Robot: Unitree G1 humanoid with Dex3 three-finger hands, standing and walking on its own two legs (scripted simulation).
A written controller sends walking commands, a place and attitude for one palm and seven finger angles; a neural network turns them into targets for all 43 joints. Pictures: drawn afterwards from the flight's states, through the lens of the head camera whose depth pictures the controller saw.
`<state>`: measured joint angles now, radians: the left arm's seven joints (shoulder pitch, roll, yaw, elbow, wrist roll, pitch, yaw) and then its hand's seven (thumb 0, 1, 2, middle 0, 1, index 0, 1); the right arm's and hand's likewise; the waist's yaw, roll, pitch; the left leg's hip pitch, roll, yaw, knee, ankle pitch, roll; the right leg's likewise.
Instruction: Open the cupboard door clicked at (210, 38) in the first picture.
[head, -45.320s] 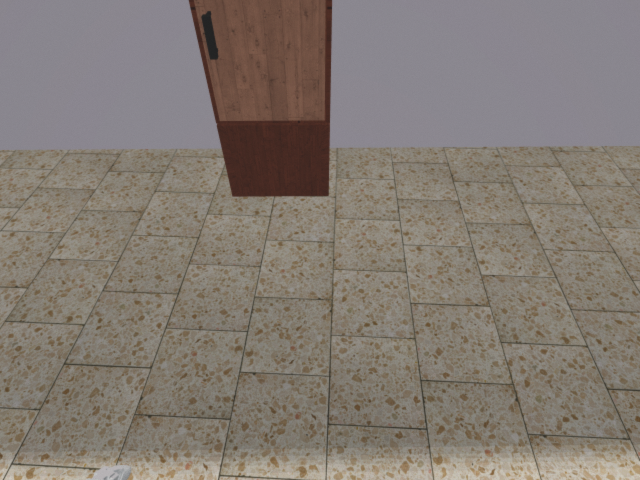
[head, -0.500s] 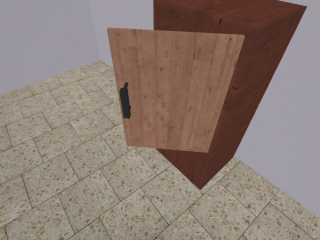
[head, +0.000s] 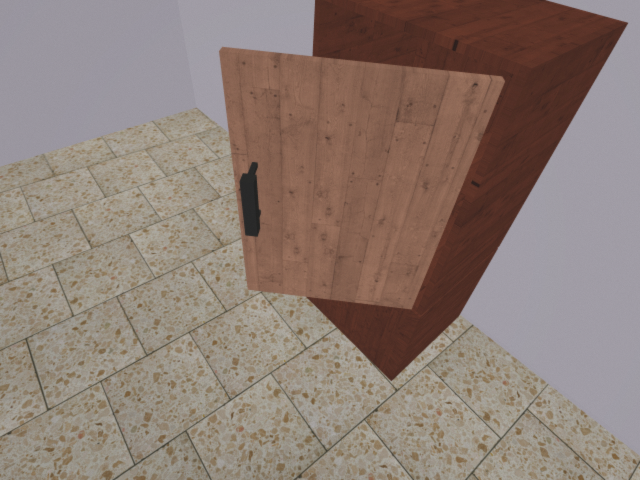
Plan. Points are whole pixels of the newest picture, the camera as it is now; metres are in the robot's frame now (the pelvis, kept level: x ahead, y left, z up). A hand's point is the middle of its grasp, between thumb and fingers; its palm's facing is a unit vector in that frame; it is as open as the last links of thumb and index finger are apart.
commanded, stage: shuffle to correct the standing spot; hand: left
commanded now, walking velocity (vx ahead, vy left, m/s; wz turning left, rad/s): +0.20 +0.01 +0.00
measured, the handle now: (253, 199) +0.60 +0.17 -0.01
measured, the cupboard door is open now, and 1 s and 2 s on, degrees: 43 43 43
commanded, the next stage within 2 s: come to a stop and stand still in 0.06 s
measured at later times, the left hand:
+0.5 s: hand out of the picture +0.08 +0.18 -0.17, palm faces +0.02 -0.98 -0.20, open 7.3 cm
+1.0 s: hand out of the picture +0.03 +0.21 -0.16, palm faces -0.05 -0.97 -0.26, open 7.3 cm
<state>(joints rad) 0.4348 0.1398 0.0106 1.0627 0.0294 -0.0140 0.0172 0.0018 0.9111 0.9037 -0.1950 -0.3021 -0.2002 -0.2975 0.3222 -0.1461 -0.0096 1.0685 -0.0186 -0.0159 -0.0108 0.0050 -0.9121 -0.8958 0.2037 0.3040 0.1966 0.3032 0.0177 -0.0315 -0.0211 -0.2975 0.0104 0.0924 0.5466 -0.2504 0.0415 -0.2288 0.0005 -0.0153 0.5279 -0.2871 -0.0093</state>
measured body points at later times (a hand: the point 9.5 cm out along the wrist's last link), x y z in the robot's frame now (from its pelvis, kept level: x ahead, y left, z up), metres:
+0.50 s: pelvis +0.06 +0.00 +0.00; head +0.08 +0.02 +0.45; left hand +0.08 +0.23 -0.16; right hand +0.06 -0.22 -0.15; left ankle +0.04 +0.09 -0.73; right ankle +0.00 -0.12 -0.73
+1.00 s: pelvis +0.01 +0.02 +0.00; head +0.02 +0.00 +0.45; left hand +0.04 +0.26 -0.14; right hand +0.04 -0.22 -0.16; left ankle +0.04 +0.09 -0.73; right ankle +0.00 -0.12 -0.73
